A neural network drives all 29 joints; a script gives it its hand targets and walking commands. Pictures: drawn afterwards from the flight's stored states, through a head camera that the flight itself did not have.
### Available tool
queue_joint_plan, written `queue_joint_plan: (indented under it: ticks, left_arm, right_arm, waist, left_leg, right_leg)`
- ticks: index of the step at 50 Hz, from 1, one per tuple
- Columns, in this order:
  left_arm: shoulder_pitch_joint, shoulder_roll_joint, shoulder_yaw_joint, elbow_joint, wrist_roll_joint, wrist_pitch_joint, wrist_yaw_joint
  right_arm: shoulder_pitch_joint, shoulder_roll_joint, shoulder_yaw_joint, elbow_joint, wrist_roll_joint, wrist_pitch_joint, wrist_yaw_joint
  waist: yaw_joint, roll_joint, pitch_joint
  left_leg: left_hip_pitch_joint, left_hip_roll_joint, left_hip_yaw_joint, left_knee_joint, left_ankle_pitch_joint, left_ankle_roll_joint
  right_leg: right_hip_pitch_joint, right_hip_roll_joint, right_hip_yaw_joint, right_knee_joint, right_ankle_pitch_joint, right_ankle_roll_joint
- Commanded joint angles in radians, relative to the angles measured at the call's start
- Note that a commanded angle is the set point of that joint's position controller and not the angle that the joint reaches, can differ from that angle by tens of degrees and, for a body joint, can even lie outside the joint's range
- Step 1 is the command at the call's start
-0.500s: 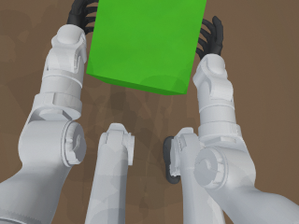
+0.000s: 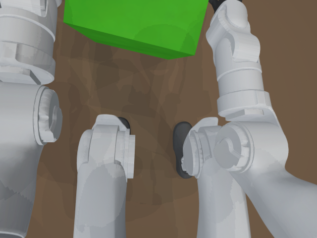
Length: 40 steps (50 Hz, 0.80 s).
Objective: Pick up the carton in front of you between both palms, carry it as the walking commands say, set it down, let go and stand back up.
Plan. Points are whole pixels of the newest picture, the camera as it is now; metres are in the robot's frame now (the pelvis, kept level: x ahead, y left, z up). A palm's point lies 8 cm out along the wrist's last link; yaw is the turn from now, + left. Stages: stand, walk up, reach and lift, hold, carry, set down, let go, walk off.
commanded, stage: set down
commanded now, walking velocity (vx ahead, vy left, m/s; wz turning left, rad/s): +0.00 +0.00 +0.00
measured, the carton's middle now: out of the picture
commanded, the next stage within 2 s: none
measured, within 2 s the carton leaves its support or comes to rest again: rests again in 0.26 s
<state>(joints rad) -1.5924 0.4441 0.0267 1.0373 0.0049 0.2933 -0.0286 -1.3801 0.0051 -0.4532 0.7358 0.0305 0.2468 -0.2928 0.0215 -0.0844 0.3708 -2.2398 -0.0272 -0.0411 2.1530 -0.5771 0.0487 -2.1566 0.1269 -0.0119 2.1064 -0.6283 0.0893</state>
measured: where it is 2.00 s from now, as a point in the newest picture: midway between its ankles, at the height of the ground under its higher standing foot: (151, 158)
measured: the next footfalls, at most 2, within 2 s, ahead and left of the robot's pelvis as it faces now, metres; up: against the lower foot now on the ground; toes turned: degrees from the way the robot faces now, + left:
none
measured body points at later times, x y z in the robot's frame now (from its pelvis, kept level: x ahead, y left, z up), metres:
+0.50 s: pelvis -0.01 +0.00 -0.02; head +0.35 +0.07 +0.22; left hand +0.56 +0.23 -0.19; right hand +0.55 -0.08 -0.19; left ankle +0.10 +0.10 -0.36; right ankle +0.11 -0.13 -0.36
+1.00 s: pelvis -0.02 +0.00 -0.02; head +0.35 +0.07 +0.21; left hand +0.56 +0.23 -0.20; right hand +0.55 -0.08 -0.19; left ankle +0.10 +0.10 -0.36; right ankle +0.11 -0.13 -0.36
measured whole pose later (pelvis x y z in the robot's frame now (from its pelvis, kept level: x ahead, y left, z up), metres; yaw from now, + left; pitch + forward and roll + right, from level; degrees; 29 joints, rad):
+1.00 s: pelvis -0.02 +0.00 -0.02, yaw +0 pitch +30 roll -5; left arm -1.67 0.47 0.22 1.18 0.16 0.23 -0.19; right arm -1.53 -0.07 -0.56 0.97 -0.11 0.20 -0.09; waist 0.02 -0.10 0.51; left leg -2.20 0.00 -0.02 2.24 -0.57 0.06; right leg -2.13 0.16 0.00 2.20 -0.61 0.10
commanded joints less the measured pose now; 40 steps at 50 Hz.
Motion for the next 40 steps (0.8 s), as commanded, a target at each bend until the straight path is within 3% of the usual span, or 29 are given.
queue_joint_plan:
  ticks: [1, 6, 12, 25, 40]
  left_arm:
    - [-0.484, -0.916, -0.216, -0.194, -0.120, -0.051, -0.231]
    - [-0.375, -0.946, -0.143, -0.072, -0.059, -0.046, -0.258]
    - [-0.433, -0.894, -0.121, -0.062, -0.055, -0.073, -0.269]
    - [-0.364, -0.808, -0.041, 0.044, 0.019, -0.061, -0.287]
    - [-0.291, -0.651, 0.047, 0.139, 0.103, -0.032, -0.299]
  right_arm:
    - [-0.720, 0.774, 0.472, -0.105, 0.103, -0.033, 0.283]
    - [-0.708, 0.779, 0.425, -0.070, 0.067, -0.032, 0.304]
    - [-0.700, 0.767, 0.387, -0.026, 0.061, -0.045, 0.299]
    - [-0.652, 0.692, 0.277, 0.110, 0.019, -0.041, 0.322]
    - [-0.525, 0.541, 0.143, 0.228, -0.075, -0.018, 0.335]
  waist:
    - [0.015, 0.232, -1.468]
    - [0.020, 0.162, -1.272]
    - [0.037, 0.126, -1.178]
    - [0.057, 0.074, -0.908]
    - [0.043, 0.062, -0.658]
  left_leg:
    - [1.135, -0.036, -0.028, -0.132, 0.754, -0.032]
    - [0.888, -0.043, -0.005, -0.138, 0.582, -0.019]
    - [0.686, -0.041, 0.018, -0.136, 0.449, -0.013]
    - [0.569, -0.033, 0.002, -0.138, 0.284, 0.006]
    - [0.468, -0.029, -0.018, -0.157, 0.146, 0.020]
  right_leg:
    - [0.269, 0.064, -0.111, -0.097, 0.353, -0.046]
    - [0.295, 0.064, -0.098, -0.089, 0.332, -0.044]
    - [0.393, 0.063, -0.074, -0.066, 0.350, -0.044]
    - [0.283, 0.062, -0.087, -0.054, 0.205, -0.050]
    - [0.207, 0.051, -0.082, -0.053, 0.096, -0.054]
